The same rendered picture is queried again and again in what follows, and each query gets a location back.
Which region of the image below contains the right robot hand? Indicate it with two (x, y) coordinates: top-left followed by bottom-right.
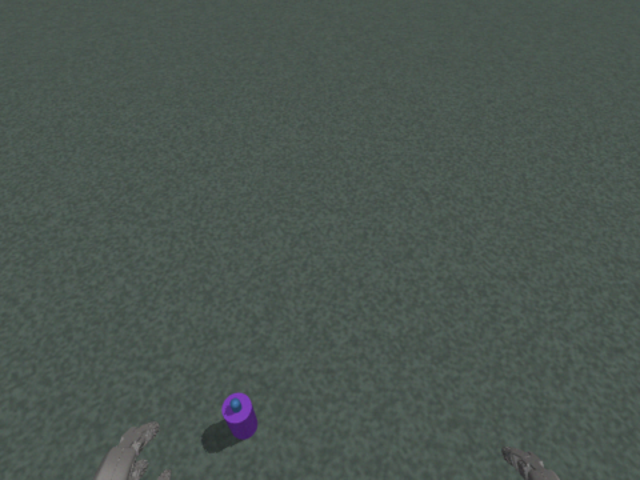
(502, 446), (560, 480)

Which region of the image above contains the bottle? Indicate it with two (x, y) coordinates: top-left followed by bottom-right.
(222, 393), (258, 440)

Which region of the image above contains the left robot hand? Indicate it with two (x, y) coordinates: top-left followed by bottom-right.
(93, 422), (172, 480)

